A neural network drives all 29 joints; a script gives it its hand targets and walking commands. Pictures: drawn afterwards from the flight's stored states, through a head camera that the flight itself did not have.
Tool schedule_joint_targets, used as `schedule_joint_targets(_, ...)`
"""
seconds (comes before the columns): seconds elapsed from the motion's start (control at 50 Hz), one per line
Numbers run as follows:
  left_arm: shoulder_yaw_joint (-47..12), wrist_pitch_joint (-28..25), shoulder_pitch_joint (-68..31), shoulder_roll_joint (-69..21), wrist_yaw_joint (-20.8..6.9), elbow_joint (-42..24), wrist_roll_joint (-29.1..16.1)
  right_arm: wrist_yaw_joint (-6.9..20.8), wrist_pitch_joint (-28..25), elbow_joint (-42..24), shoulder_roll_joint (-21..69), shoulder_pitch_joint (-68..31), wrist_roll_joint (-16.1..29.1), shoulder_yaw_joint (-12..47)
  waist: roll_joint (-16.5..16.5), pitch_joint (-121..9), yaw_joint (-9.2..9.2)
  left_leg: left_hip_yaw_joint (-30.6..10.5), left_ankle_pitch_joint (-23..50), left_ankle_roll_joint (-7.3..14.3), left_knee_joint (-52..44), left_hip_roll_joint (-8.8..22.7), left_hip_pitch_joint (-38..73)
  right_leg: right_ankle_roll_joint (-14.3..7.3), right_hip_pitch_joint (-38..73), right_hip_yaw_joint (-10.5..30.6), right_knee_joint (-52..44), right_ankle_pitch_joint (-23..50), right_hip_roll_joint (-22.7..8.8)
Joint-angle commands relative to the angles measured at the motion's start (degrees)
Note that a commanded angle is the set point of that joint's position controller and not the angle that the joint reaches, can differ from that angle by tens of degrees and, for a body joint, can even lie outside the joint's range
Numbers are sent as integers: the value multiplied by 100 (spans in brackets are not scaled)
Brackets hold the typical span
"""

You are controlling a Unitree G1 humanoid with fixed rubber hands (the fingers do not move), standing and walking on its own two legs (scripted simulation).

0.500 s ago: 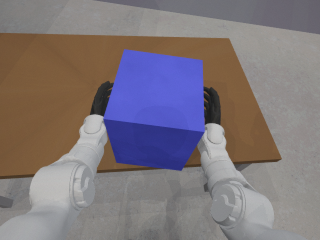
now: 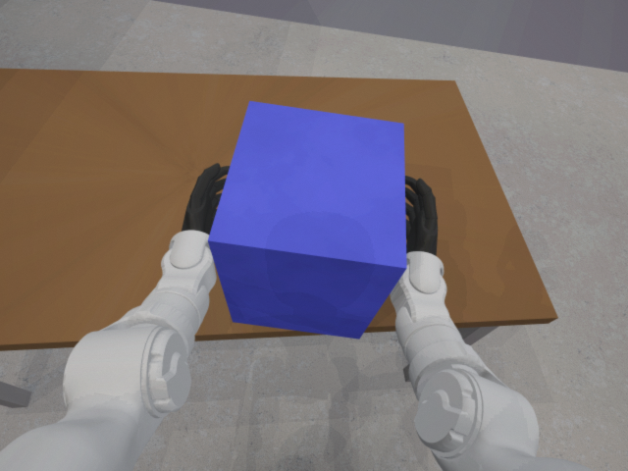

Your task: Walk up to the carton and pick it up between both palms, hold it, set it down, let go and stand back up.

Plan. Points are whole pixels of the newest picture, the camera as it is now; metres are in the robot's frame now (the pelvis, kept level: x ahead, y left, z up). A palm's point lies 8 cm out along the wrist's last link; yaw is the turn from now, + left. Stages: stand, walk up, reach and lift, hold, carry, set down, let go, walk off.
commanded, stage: reach and lift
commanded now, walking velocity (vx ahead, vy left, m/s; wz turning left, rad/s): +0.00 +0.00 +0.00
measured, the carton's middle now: (310, 232) +0.44 +0.01 +0.01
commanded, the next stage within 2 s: none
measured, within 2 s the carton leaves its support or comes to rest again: leaves its support in 0.48 s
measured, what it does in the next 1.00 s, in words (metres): stands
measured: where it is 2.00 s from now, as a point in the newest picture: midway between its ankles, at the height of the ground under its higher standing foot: outside the picture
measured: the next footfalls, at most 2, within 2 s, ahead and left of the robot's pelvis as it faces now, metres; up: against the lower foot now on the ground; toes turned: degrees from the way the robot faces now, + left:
none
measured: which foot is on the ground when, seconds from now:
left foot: down 0.00-1.00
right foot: down 0.00-1.00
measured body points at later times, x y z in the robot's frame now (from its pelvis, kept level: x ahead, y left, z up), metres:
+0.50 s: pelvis -0.01 +0.00 +0.00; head +0.06 +0.02 +0.45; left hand +0.42 +0.15 +0.03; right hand +0.40 -0.14 +0.04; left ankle +0.00 +0.10 -0.73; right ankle -0.01 -0.15 -0.73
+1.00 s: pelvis -0.02 +0.00 +0.00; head +0.01 +0.01 +0.45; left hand +0.41 +0.15 +0.08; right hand +0.40 -0.14 +0.09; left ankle +0.00 +0.10 -0.73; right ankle -0.01 -0.15 -0.73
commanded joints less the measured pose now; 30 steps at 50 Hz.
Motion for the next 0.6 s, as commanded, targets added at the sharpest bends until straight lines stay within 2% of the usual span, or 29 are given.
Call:
schedule_joint_targets(0.0,-1019,-674,-3180,-3518,-607,-844,1023,973,-486,633,3273,-2332,-1246,1963,673,-4082,-62,280,4283,-729,-71,176,3191,-237,1147,-733,-330,2518,247)
schedule_joint_targets(0.04,-866,-699,-3050,-3461,-625,-672,1124,982,-571,544,3453,-2323,-1175,2208,601,-3875,251,359,4068,-660,-118,117,3035,-212,1310,-639,-327,2468,230)
schedule_joint_targets(0.06,-1011,-706,-3128,-3560,-620,-904,1108,975,-566,637,3320,-2281,-1184,2194,689,-3940,156,343,4298,-704,-114,121,3248,-214,1150,-710,-386,2406,261)
schedule_joint_targets(0.08,-951,-722,-2970,-3543,-614,-831,1135,976,-607,575,3391,-2247,-1156,2252,611,-3903,196,331,4259,-686,-146,134,3216,-219,1190,-677,-397,2447,268)
schedule_joint_targets(0.1,-1073,-707,-3165,-3500,-607,-724,1093,1015,-635,622,3328,-2386,-1151,2237,715,-4083,137,323,4070,-697,-174,128,3249,-212,1054,-700,-436,2274,268)
schedule_joint_targets(0.12,-991,-697,-3120,-3399,-605,-723,1141,985,-618,729,3300,-2232,-1157,2237,695,-3887,183,400,3959,-661,-190,72,3098,-206,1197,-649,-449,2371,225)
schedule_joint_targets(0.16,-1096,-671,-3158,-3568,-615,-821,1092,947,-611,658,3196,-2332,-1257,2159,612,-3897,150,348,3816,-660,-231,115,3111,-229,1134,-696,-469,2184,236)
schedule_joint_targets(0.2,-1186,-690,-3288,-3566,-604,-713,1039,958,-664,589,3169,-2437,-1249,2196,686,-4168,113,324,3765,-668,-276,149,3138,-241,1061,-696,-497,2120,250)
schedule_joint_targets(0.22,-1250,-635,-3362,-3568,-577,-623,980,972,-635,652,3001,-2507,-1268,2104,731,-4146,-4,290,3786,-703,-265,182,3273,-251,790,-750,-511,1959,282)
schedule_joint_targets(0.24,-1351,-679,-3331,-3624,-565,-792,895,968,-652,685,3104,-2460,-1278,2103,711,-4331,27,299,3989,-723,-186,157,3309,-275,846,-727,-494,2160,303)
schedule_joint_targets(0.26,-1466,-705,-3360,-3698,-534,-788,838,959,-693,632,2970,-2550,-1267,2083,758,-4235,-19,236,4029,-768,-178,185,3326,-295,775,-738,-531,2039,293)
schedule_joint_targets(0.28,-1477,-689,-3245,-3687,-535,-845,789,970,-668,602,3027,-2488,-1229,2244,737,-4334,29,265,4054,-741,-178,194,3426,-301,717,-746,-518,2087,305)
schedule_joint_targets(0.3,-1421,-703,-3322,-3715,-549,-897,771,979,-715,275,3156,-2752,-1165,2413,636,-4543,243,339,3918,-695,-162,139,3234,-259,908,-699,-481,2109,279)
schedule_joint_targets(0.32,-1251,-699,-3290,-3529,-549,-676,863,974,-655,514,3089,-2565,-1235,2284,593,-4380,154,327,3735,-649,-221,138,3118,-272,872,-663,-527,2087,265)
schedule_joint_targets(0.38,-1698,-617,-3402,-3814,-471,-1092,693,967,-621,426,3095,-2705,-1058,2474,905,-4511,67,310,3861,-762,-212,170,3287,-301,639,-734,-481,1897,313)
schedule_joint_targets(0.4,-1692,-620,-3409,-3745,-494,-1031,635,975,-606,399,3100,-2689,-1070,2494,730,-4421,76,281,3714,-698,-250,173,3220,-272,756,-704,-461,1939,317)
schedule_joint_targets(0.42,-1683,-594,-3457,-3655,-477,-1026,580,1003,-568,266,3110,-2867,-1038,2643,730,-4414,245,335,3629,-652,-260,131,3027,-265,807,-648,-445,1941,279)
schedule_joint_targets(0.44,-1833,-569,-3579,-3771,-483,-1188,475,968,-503,358,3195,-2753,-966,2669,712,-4381,127,315,3589,-660,-250,147,3132,-259,848,-658,-413,1996,289)
schedule_joint_targets(0.46,-1817,-568,-3507,-3787,-481,-1072,486,979,-559,281,3087,-2811,-944,2667,738,-4392,63,290,3681,-681,-235,145,3145,-272,891,-653,-418,2073,296)
schedule_joint_targets(0.48,-1871,-603,-3486,-3756,-496,-1061,382,951,-558,166,3162,-2908,-910,2776,596,-4503,115,276,3473,-653,-258,118,2997,-253,986,-606,-398,2150,291)
schedule_joint_targets(0.5,-1800,-553,-3578,-3737,-506,-1172,402,986,-439,181,3192,-2928,-816,2925,579,-4354,178,332,3298,-591,-280,119,3029,-213,1016,-646,-409,1927,266)
schedule_joint_targets(0.52,-1864,-544,-3598,-3774,-459,-1065,404,1006,-432,239,3088,-2972,-811,2855,661,-4351,81,288,3419,-647,-266,119,3071,-240,900,-659,-371,1992,311)
schedule_joint_targets(0.54,-1864,-535,-3607,-3802,-470,-1174,340,1016,-398,41,3226,-3021,-689,3016,596,-4538,219,295,3463,-607,-256,107,3046,-230,1048,-578,-366,2112,281)
schedule_joint_targets(0.56,-1984,-531,-3635,-3827,-468,-1246,229,984,-358,161,3201,-2884,-666,3055,552,-4465,112,264,3312,-591,-291,112,3000,-229,1060,-555,-376,2096,277)
schedule_joint_targets(0.58,-1987,-548,-3690,-3852,-450,-1272,186,1009,-321,34,3282,-2979,-535,3198,452,-4558,123,264,3288,-555,-284,99,3055,-204,1099,-537,-344,2126,282)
